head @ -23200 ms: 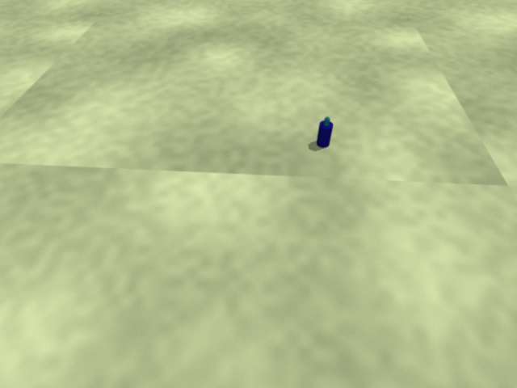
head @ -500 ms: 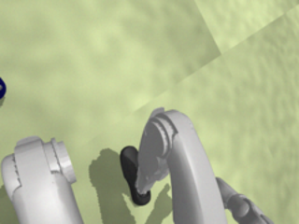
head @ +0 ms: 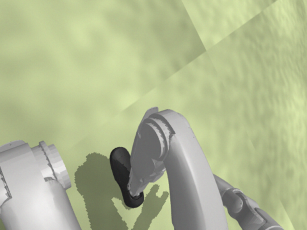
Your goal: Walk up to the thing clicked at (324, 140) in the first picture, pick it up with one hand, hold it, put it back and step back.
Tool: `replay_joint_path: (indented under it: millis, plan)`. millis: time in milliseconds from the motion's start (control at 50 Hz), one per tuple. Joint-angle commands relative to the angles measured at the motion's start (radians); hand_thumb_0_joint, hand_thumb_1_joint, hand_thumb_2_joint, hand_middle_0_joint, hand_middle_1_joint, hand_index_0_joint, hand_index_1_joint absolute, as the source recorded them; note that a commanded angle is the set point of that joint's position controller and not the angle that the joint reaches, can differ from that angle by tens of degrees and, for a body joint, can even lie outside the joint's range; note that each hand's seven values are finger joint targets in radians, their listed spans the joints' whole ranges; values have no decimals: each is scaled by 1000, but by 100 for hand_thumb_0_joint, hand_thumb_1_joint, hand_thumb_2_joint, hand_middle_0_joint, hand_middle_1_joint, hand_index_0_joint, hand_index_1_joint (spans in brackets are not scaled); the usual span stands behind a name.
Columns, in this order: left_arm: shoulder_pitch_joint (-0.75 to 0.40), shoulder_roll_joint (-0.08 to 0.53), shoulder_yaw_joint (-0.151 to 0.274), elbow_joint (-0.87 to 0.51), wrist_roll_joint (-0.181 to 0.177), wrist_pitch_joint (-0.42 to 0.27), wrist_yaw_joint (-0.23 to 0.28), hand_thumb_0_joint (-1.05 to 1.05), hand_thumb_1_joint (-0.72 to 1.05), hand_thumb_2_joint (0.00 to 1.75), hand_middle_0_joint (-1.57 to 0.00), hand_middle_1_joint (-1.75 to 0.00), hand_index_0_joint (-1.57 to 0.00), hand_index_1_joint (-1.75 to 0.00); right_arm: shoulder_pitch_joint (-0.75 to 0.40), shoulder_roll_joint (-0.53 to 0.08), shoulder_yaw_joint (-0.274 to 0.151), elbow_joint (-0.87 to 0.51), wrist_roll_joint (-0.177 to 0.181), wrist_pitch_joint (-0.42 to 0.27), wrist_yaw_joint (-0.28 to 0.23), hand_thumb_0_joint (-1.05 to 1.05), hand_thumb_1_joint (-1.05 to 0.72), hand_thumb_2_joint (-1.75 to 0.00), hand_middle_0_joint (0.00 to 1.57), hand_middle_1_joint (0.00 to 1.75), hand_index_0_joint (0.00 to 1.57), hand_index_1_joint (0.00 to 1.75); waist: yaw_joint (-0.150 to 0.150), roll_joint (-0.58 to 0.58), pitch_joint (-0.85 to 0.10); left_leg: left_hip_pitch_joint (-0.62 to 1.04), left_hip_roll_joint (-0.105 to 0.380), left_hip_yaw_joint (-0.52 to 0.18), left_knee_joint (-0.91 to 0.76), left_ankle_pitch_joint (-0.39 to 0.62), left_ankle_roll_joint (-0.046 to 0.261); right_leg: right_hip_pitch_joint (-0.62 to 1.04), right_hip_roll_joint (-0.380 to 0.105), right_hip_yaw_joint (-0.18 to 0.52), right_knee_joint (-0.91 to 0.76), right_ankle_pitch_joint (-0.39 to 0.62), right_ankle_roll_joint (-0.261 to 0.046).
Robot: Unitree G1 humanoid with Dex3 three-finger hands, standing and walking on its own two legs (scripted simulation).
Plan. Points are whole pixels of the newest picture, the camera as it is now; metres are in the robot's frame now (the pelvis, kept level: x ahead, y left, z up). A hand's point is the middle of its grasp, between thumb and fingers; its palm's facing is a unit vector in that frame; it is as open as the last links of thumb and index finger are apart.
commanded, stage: lower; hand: left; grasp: from the side
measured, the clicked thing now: out of the picture +0.46 +0.29 -0.20
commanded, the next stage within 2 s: loosen in 0.04 s
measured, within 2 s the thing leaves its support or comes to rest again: rests again in 0.04 s
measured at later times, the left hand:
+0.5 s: hand out of the picture +0.47 +0.31 -0.17, palm faces +0.35 -0.94 -0.01, open 11.9 cm
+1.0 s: hand out of the picture +0.47 +0.33 -0.15, palm faces +0.38 -0.92 +0.02, open 17.5 cm
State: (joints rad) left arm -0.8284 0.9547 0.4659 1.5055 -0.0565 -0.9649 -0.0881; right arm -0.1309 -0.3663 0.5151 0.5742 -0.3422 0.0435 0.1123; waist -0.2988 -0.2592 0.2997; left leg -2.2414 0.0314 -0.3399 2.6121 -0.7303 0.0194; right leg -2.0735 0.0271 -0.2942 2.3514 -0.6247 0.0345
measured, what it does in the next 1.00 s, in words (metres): stands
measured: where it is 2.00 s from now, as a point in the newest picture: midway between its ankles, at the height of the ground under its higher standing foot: (95, 208)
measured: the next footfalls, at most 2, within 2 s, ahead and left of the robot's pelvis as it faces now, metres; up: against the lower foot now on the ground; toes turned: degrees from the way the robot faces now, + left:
none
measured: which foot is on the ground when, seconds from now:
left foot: down 0.00-1.00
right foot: down 0.00-1.00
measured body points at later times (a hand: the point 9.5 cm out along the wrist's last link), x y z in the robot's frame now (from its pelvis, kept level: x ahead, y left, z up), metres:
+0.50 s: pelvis +0.00 +0.00 +0.00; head +0.25 +0.19 +0.32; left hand +0.45 +0.36 -0.17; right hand +0.15 -0.25 -0.03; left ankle +0.07 +0.12 -0.27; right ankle +0.14 -0.11 -0.27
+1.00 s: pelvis -0.01 +0.00 +0.00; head +0.25 +0.19 +0.32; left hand +0.45 +0.38 -0.15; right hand +0.14 -0.25 -0.03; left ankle +0.07 +0.12 -0.27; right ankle +0.14 -0.11 -0.27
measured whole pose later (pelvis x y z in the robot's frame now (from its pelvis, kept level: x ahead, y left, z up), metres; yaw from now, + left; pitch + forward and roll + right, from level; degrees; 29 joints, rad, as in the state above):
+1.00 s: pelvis -0.01 +0.00 +0.00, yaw -1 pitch +16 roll -19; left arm -0.85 1.01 0.55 1.46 -0.08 -1.00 -0.14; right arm -0.15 -0.37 0.55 0.54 -0.34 0.07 0.08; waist -0.30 -0.28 0.31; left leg -2.22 0.05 -0.36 2.61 -0.73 0.03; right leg -2.05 0.05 -0.30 2.33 -0.60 0.05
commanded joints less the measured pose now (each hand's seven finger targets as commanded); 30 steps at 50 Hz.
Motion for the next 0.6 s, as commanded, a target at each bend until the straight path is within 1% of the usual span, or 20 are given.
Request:
replay_joint_path:
  millis: [0, 20, 40, 60, 100, 120, 140, 160, 180, 240, 280, 320, 340, 360, 380, 400, 440, 460, 500, 580]
  plan:
    - [-346, 192, 25, -219, -18, -133, 13, 0, 14, 125, -130, -142, -131, -142, 82, -375, -97, 11, -7, 16, -21, 0, -91, -90, 20, 30, 20, 30, -154, 682, -637, 533, 63, 31, -325, 263, -50, 277, 54, -40, -147, 249, -36]
    - [-336, 193, 22, -216, -21, -135, 16, 0, 12, 125, -129, -140, -130, -141, 69, -371, -93, 10, -9, 17, -21, 0, -90, -90, 20, 30, 20, 30, -145, 694, -626, 532, 64, 36, -326, 253, -51, 282, 55, -34, -148, 243, -38]
    - [-346, 188, 24, -209, -25, -135, 19, 0, 11, 125, -131, -142, -132, -142, 75, -377, -93, 10, -8, 18, -21, 0, -91, -90, 20, 30, 20, 30, -160, 683, -626, 536, 65, 25, -330, 246, -51, 274, 55, -43, -152, 238, -35]
    - [-342, 198, 21, -205, -22, -138, 23, 0, 11, 124, -129, -140, -130, -141, 71, -378, -90, 10, -8, 19, -20, 0, -90, -90, 20, 30, 20, 30, -157, 685, -617, 518, 63, 29, -330, 227, -50, 276, 57, -41, -151, 229, -38]
    - [-343, 182, 12, -199, -23, -141, 28, 0, 12, 125, -129, -140, -130, -141, 59, -379, -86, 6, -11, 18, -23, 0, -91, -90, 20, 30, 20, 30, -164, 679, -597, 522, 65, 21, -332, 233, -51, 268, 56, -46, -150, 235, -35]
    - [-334, 191, 17, -202, -21, -143, 30, 0, 13, 125, -130, -141, -131, -142, 58, -378, -84, 5, -14, 18, -23, 0, -90, -90, 20, 30, 20, 30, -161, 679, -612, 534, 67, 23, -329, 243, -51, 279, 58, -45, -153, 242, -34]
    - [-345, 200, 11, -209, -17, -148, 29, 0, 11, 117, -135, -138, -136, -138, 52, -380, -84, 6, -15, 20, -24, 0, -92, -90, 20, 30, 20, 30, -164, 693, -606, 540, 68, 19, -334, 236, -54, 265, 57, -48, -150, 234, -35]
    - [-340, 193, 9, -208, -15, -149, 28, 0, 3, 109, -127, -130, -129, -130, 59, -384, -85, 11, -17, 20, -24, 0, -92, -90, 20, 30, 20, 30, -173, 707, -608, 572, 73, 8, -337, 268, -59, 265, 55, -53, -144, 255, -33]
    - [-345, 191, 10, -217, -18, -153, 27, 0, 0, 101, -121, -122, -123, -122, 54, -387, -84, 11, -18, 21, -25, 0, -92, -90, 20, 30, 20, 30, -172, 718, -605, 585, 74, 3, -342, 280, -62, 256, 54, -55, -140, 256, -33]
    - [-345, 188, 12, -223, -33, -158, 25, 0, -10, 77, -106, -100, -108, -99, 43, -376, -77, 5, -17, 19, -25, 0, -92, -90, 20, 30, 20, 30, -166, 691, -609, 544, 68, 20, -326, 260, -53, 292, 61, -47, -153, 260, -33]
    - [-349, 198, 13, -216, -34, -160, 25, 0, -19, 64, -101, -92, -103, -90, 46, -380, -75, 7, -17, 18, -25, 0, -93, -90, 20, 30, 20, 30, -173, 684, -606, 525, 66, 20, -326, 245, -51, 296, 62, -48, -155, 254, -34]
    - [-334, 193, 12, -192, -38, -155, 23, 0, -34, 56, -85, -76, -87, -76, 52, -378, -72, 7, -17, 21, -28, 0, -92, -90, 20, 30, 20, 30, -170, 661, -608, 507, 64, 29, -314, 241, -45, 315, 65, -45, -164, 258, -32]
    - [-327, 176, 7, -182, -38, -153, 21, 0, -34, 50, -77, -68, -79, -68, 48, -379, -75, 7, -17, 21, -29, 0, -92, -90, 20, 30, 20, 30, -175, 648, -599, 510, 66, 26, -316, 241, -46, 304, 64, -47, -167, 256, -31]
    - [-322, 191, 8, -180, -36, -152, 19, 0, -38, 43, -70, -61, -71, -61, 49, -379, -72, 10, -18, 20, -30, 0, -92, -90, 20, 30, 20, 30, -172, 660, -605, 512, 67, 27, -317, 242, -47, 311, 66, -46, -167, 257, -33]
    - [-318, 180, 1, -156, -35, -149, 17, 0, -40, 38, -64, -55, -64, -55, 47, -377, -71, 6, -17, 23, -30, 0, -92, -90, 20, 30, 20, 30, -170, 647, -587, 499, 64, 30, -317, 239, -45, 306, 65, -46, -169, 255, -33]
    - [-299, 172, -3, -118, -31, -142, 14, 0, -42, 34, -62, -52, -63, -51, 45, -382, -71, 6, -13, 25, -32, 0, -92, -90, 20, 30, 20, 30, -181, 632, -565, 486, 66, 18, -328, 219, -46, 292, 65, -56, -168, 239, -34]
    - [-265, 154, -7, -61, -28, -125, 14, 0, -48, 31, -57, -46, -57, -46, 35, -381, -71, -6, -9, 27, -32, 0, -92, -90, 20, 30, 20, 30, -173, 591, -518, 442, 66, 19, -337, 175, -42, 268, 64, -55, -176, 209, -36]
    - [-271, 154, -9, -51, -28, -123, 13, 0, -51, 30, -56, -46, -56, -46, 39, -384, -68, -10, -8, 32, -32, 0, -92, -90, 20, 30, 20, 30, -181, 583, -508, 434, 65, 14, -343, 159, -42, 267, 65, -61, -180, 198, -35]
    - [-268, 152, -15, -42, -26, -117, 7, 0, -51, 26, -51, -40, -51, -40, 29, -379, -66, -22, -8, 36, -33, 0, -91, -90, 20, 30, 20, 30, -171, 566, -492, 416, 61, 16, -346, 128, -37, 254, 66, -62, -186, 176, -34]
    - [-269, 150, -12, -58, -43, -125, -8, 0, -51, 18, -38, -28, -38, -27, 31, -374, -64, -28, -9, 30, -32, 0, -91, -90, 20, 30, 20, 30, -168, 548, -541, 417, 58, 27, -322, 156, -30, 298, 71, -55, -186, 203, -30]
